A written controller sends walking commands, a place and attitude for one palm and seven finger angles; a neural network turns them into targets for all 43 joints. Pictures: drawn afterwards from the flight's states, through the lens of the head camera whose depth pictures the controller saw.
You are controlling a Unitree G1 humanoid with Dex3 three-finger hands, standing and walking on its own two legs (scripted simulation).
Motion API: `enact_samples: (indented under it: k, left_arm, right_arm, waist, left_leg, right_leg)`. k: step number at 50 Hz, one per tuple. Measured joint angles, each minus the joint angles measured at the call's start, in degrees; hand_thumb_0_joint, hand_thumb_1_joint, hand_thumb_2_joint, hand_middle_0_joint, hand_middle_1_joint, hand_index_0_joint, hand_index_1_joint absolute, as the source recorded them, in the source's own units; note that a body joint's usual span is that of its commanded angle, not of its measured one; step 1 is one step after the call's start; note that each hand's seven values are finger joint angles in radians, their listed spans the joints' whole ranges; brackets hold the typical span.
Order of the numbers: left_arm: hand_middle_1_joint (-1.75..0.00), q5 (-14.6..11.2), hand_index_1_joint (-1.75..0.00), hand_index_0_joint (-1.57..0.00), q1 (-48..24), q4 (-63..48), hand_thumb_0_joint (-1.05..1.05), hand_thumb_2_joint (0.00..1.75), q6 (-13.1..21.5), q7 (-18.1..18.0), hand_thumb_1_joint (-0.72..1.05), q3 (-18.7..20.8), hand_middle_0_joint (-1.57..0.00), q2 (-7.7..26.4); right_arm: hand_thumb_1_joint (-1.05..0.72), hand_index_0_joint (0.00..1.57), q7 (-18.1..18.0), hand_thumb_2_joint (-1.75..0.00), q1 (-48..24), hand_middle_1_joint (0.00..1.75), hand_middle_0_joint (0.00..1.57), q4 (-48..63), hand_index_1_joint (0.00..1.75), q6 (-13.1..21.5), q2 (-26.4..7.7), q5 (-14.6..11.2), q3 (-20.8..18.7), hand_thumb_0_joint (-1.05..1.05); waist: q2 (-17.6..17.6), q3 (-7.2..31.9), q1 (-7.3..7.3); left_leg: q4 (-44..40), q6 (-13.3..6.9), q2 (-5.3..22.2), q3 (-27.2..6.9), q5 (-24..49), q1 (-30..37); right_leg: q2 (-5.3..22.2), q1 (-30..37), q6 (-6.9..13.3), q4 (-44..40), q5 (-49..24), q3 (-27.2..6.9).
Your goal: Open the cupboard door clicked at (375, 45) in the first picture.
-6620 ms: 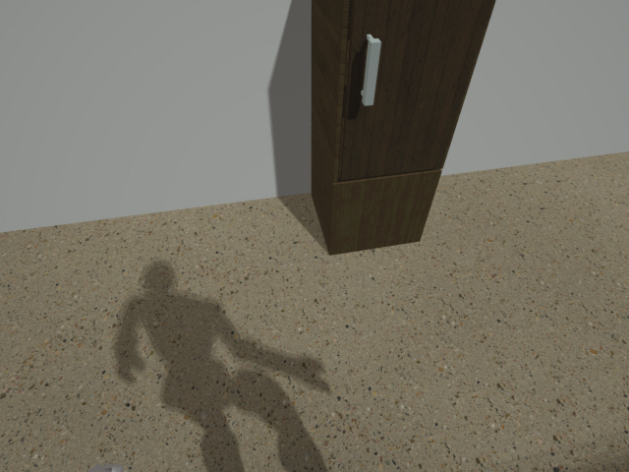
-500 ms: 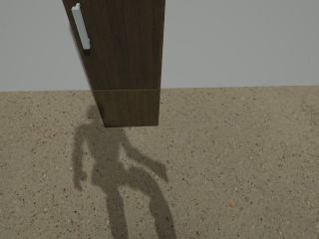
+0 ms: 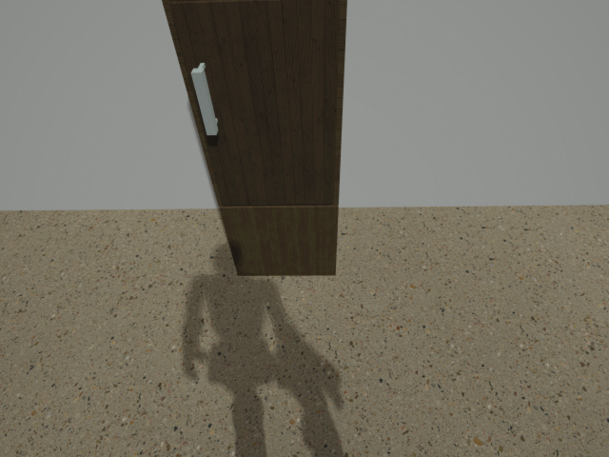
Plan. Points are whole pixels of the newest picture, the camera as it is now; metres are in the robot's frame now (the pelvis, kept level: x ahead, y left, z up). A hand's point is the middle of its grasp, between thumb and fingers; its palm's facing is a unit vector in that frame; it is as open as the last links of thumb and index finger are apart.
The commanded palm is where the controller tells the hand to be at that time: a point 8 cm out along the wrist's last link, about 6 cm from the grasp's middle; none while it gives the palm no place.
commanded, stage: take the last steps up to it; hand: left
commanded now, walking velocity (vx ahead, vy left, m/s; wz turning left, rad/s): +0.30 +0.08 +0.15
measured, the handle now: (207, 99) +0.90 +0.30 +0.04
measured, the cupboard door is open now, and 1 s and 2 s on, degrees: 0 0 0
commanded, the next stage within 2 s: come to a stop and stand still in 1.00 s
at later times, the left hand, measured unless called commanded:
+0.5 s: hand out of the picture -0.02 +0.23 -0.18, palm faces +0.19 -0.97 -0.14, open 7.4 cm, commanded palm none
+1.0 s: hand (195, 313) +0.41 +0.25 -0.15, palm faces +0.00 -0.98 -0.21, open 7.4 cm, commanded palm none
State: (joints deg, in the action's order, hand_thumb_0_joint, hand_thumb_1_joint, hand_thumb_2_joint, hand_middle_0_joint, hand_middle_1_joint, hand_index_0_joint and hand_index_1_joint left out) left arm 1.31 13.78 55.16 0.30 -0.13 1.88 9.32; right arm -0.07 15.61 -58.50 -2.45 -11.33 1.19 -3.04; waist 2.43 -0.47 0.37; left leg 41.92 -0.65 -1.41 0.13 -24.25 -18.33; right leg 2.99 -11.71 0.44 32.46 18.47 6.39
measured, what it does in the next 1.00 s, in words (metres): walks ahead: left foot, then right foot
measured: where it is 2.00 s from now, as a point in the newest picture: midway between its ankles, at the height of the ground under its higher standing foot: (300, 456)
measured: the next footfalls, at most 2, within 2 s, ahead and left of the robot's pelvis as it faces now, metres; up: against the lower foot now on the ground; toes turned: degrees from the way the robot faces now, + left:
left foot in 0.44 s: +0.20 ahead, +0.21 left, +0.00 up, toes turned +14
right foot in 0.94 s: +0.40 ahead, -0.02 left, +0.00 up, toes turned -7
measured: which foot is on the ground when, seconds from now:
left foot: up 0.00-0.42, down 0.44-0.96, up 0.98-1.00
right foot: down 0.00-0.44, up 0.46-0.92, down 0.94-1.00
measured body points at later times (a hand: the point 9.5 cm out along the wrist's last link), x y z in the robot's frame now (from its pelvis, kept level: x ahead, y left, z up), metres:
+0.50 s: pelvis +0.11 +0.09 -0.01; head +0.13 +0.11 +0.44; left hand -0.03 +0.28 -0.16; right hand +0.22 -0.13 -0.15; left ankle +0.16 +0.20 -0.73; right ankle +0.01 -0.08 -0.68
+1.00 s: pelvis +0.29 +0.07 -0.01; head +0.31 +0.05 +0.44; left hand +0.41 +0.30 -0.14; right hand +0.20 -0.13 -0.17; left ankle +0.16 +0.19 -0.70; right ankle +0.36 -0.02 -0.73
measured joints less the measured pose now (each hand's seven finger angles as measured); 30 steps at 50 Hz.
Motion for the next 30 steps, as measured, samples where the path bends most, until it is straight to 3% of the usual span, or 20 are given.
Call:
enact_samples:
  k: [2,4,8,13,19,21,23,25,27,30]
  left_arm:
    - [-0.30,-0.1,-0.30,-0.20,2.6,0.4,0.00,0.90,0.9,-0.2,0.91,-0.2,-0.20,-0.9]
    - [-0.30,-0.2,-0.30,-0.20,5.1,1.7,0.00,0.90,1.3,-0.4,0.91,-0.3,-0.20,-1.5]
    - [-0.30,-0.2,-0.30,-0.20,8.9,4.9,0.00,0.90,1.8,-0.6,0.91,-0.4,-0.20,-2.2]
    - [-0.30,0.0,-0.30,-0.20,12.8,7.7,0.00,0.90,2.8,-0.7,0.91,-0.5,-0.20,-2.9]
    - [-0.30,0.5,-0.30,-0.20,15.7,10.6,0.00,0.90,2.7,-0.8,0.91,-0.3,-0.20,-2.8]
    - [-0.30,0.4,-0.30,-0.20,16.6,11.3,0.00,0.90,2.2,-0.7,0.91,0.0,-0.20,-2.6]
    - [-0.30,-0.1,-0.30,-0.20,16.2,12.0,0.00,0.90,1.1,-0.5,0.91,0.1,-0.20,-2.4]
    - [-0.30,-0.3,-0.30,-0.20,14.3,12.2,0.01,0.90,-0.2,-0.6,0.91,0.2,-0.20,-1.7]
    - [-0.30,-0.2,-0.30,-0.20,12.0,11.7,0.01,0.90,-0.6,-0.3,0.91,0.6,-0.20,-1.1]
    - [-0.30,0.2,-0.30,-0.20,7.8,9.5,0.01,0.90,-0.4,0.1,0.91,1.4,-0.20,0.1]
  right_arm:
    - [-0.91,0.20,0.7,-0.90,1.2,0.30,0.20,-1.1,0.30,-1.0,-0.6,0.4,-0.5,0.01]
    - [-0.91,0.20,1.3,-0.90,1.7,0.30,0.20,-1.5,0.30,-1.1,-1.2,0.6,-1.0,0.01]
    - [-0.91,0.20,1.6,-0.90,2.6,0.30,0.20,-1.4,0.30,-0.5,-1.6,0.6,-1.8,0.01]
    - [-0.91,0.19,2.0,-0.90,2.2,0.30,0.19,-2.0,0.30,-0.4,-1.5,0.5,-1.8,0.01]
    - [-0.92,0.19,2.4,-0.90,-1.9,0.30,0.19,-1.4,0.30,0.9,0.0,0.1,-0.6,0.01]
    - [-0.91,0.19,2.3,-0.90,-3.4,0.30,0.19,-0.4,0.30,2.4,0.4,0.1,-0.1,0.01]
    - [-0.91,0.19,1.5,-0.90,-5.2,0.30,0.19,0.5,0.30,4.4,1.2,0.3,0.1,0.01]
    - [-0.91,0.20,0.7,-0.90,-6.3,0.30,0.19,0.7,0.30,5.3,2.5,0.2,0.6,0.01]
    - [-0.93,0.20,-0.4,-0.90,-6.2,0.30,0.20,1.1,0.30,6.0,3.4,-0.3,0.0,0.00]
    - [-0.96,0.20,-1.3,-0.90,-5.0,0.30,0.20,1.1,0.30,6.9,3.0,-0.2,-0.3,-0.02]
  waist:
    - [-0.1,1.0,-0.87]
    - [-0.3,1.5,-0.81]
    - [-0.6,1.4,-0.29]
    - [-1.0,0.7,-1.49]
    - [-2.2,-0.8,-3.79]
    - [-2.8,-1.2,-4.11]
    - [-3.5,-2.3,-3.58]
    - [-4.2,-2.8,-3.42]
    - [-4.3,-2.3,-2.69]
    - [-4.4,-1.1,-1.53]
  left_leg:
    - [10.4,0.4,0.0,0.1,0.2,-4.3]
    - [17.1,1.2,1.1,0.4,5.0,-8.1]
    - [20.9,2.8,4.1,0.6,12.6,-12.7]
    - [16.2,3.4,6.9,1.5,15.4,-14.2]
    - [-0.8,1.9,7.2,5.4,11.4,-8.6]
    - [-7.4,1.1,6.3,6.9,11.1,-4.2]
    - [-6.2,-0.3,5.7,7.7,12.3,-3.7]
    - [-4.4,-1.2,5.5,9.1,9.1,-2.3]
    - [-6.9,-1.4,5.2,10.2,8.4,0.6]
    - [-12.9,-1.8,3.9,11.2,9.9,5.1]
  right_leg:
    - [0.5,1.4,0.4,-1.7,-0.1,0.2]
    - [0.9,3.3,0.0,-5.0,-1.3,0.2]
    - [1.7,7.0,-0.6,-10.6,-3.1,1.7]
    - [2.5,10.1,-1.9,-13.8,-2.8,3.4]
    - [4.6,12.0,-5.0,-11.8,1.0,4.5]
    - [5.8,11.3,-6.0,-7.3,4.3,4.1]
    - [6.9,6.3,-4.1,5.8,9.4,1.8]
    - [5.7,-0.9,-2.0,21.8,11.4,-1.9]
    - [4.7,-7.3,-1.1,31.6,8.1,-2.1]
    - [4.3,-13.9,-1.0,33.5,2.5,-0.8]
